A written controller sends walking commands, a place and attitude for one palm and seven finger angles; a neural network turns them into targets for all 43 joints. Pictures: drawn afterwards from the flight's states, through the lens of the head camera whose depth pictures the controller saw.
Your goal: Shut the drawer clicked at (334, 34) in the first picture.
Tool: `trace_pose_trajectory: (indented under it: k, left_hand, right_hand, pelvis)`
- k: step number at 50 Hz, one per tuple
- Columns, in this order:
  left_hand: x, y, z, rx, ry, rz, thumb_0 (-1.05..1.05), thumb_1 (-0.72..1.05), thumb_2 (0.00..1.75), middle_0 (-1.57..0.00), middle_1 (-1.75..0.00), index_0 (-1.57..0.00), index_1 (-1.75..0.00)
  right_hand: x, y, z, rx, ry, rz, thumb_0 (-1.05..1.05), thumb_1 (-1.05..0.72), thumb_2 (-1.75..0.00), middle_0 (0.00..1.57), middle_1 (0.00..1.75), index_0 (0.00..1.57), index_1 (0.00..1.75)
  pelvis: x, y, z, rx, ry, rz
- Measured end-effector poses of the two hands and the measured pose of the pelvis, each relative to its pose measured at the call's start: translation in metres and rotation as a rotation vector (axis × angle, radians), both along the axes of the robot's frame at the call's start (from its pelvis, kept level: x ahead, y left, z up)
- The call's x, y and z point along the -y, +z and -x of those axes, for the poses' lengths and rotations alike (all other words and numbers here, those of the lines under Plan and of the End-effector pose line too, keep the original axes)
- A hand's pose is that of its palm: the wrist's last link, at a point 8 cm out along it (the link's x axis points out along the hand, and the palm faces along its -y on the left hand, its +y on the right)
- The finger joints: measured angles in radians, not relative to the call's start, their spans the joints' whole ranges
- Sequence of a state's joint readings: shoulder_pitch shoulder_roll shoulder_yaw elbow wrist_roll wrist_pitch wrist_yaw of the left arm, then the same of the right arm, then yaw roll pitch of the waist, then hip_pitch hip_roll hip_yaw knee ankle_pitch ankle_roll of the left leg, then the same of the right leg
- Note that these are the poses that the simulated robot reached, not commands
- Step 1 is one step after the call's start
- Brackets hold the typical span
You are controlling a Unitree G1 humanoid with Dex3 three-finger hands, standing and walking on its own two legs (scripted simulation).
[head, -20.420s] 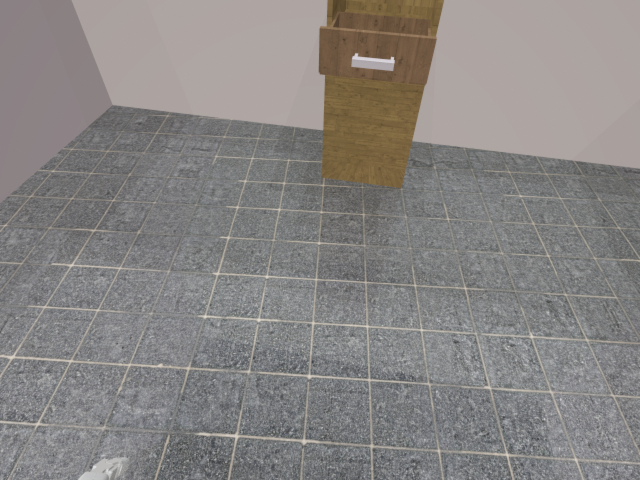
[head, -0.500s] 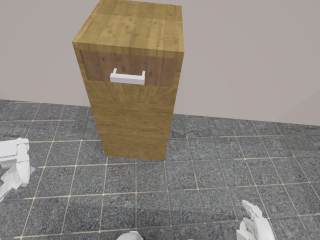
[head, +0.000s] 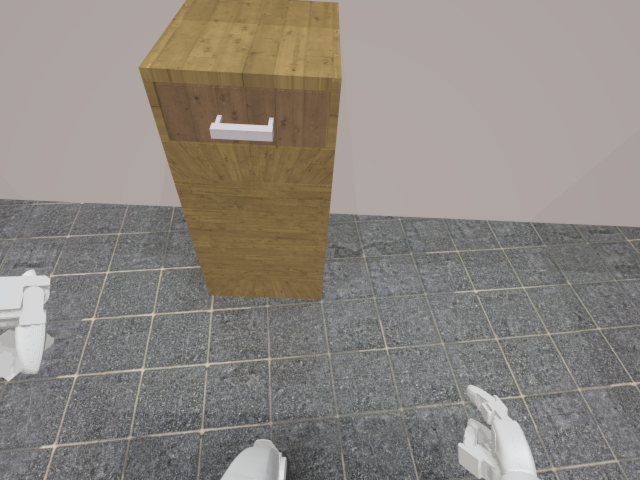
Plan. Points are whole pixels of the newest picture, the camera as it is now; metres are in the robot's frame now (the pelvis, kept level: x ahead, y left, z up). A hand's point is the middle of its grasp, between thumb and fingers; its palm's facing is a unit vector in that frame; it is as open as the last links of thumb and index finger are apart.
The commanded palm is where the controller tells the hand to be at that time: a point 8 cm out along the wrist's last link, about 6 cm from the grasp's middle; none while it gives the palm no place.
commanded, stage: stop stepping back and stand still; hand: left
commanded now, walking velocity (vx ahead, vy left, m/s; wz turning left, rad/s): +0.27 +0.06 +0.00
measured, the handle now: (243, 126) +0.80 +0.19 -0.01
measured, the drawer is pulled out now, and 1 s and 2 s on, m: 0.00 0.00 0.00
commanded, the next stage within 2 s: let the arm hang, fingers relaxed in 1.18 s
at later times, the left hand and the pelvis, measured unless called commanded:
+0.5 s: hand out of the picture +0.13 +0.25 +0.20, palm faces +0.37 -0.79 -0.49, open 3.2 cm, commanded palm +0.09 +0.29 +0.20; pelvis -0.04 +0.01 +0.02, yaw +0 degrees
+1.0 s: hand out of the picture +0.16 +0.27 +0.18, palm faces +0.37 -0.79 -0.49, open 3.2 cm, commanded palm +0.11 +0.30 +0.20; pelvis -0.02 +0.02 +0.02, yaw +1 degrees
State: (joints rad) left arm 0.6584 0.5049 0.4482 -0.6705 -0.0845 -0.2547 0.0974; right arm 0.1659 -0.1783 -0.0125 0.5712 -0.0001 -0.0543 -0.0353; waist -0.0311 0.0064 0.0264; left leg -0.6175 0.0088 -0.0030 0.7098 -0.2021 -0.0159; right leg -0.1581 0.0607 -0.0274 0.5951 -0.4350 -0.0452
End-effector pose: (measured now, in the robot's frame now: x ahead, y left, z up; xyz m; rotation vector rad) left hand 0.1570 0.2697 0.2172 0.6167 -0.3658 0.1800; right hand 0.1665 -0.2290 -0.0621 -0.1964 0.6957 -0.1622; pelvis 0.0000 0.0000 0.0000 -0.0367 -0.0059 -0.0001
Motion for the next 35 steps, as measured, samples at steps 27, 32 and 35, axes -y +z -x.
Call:
trace_pose_trajectory:
  k: [27, 32, 35]
  left_hand:
    - [-0.025, -0.005, 0.066, -0.043, 0.194, 0.096, 0.01, 0.88, 0.9, -1.41, -1.6, -1.41, -1.59]
    - [-0.04, -0.033, 0.06, -0.058, 0.259, 0.194, 0.01, 0.89, 0.9, -1.41, -1.6, -1.41, -1.6]
    - [-0.037, -0.036, 0.049, -0.035, 0.23, 0.202, 0.01, 0.89, 0.9, -1.41, -1.6, -1.41, -1.6]
  right_hand:
    - [-0.024, -0.004, 0.064, -0.08, 0.039, -0.041, 0.01, -0.9, -0.9, 0.21, 0.3, 0.2, 0.3]
    - [-0.011, -0.007, 0.063, -0.087, 0.034, 0.054, 0.01, -0.9, -0.9, 0.2, 0.3, 0.2, 0.3]
    - [-0.01, -0.007, 0.057, -0.078, 0.028, 0.074, 0.01, -0.9, -0.9, 0.2, 0.3, 0.2, 0.3]
  pelvis:
    - [-0.012, 0.019, 0.04, -0.006, 0.006, -0.054]
    - [-0.021, 0.011, 0.033, 0.002, 0.036, -0.027]
    - [-0.023, 0.007, 0.034, 0.019, 0.034, -0.052]
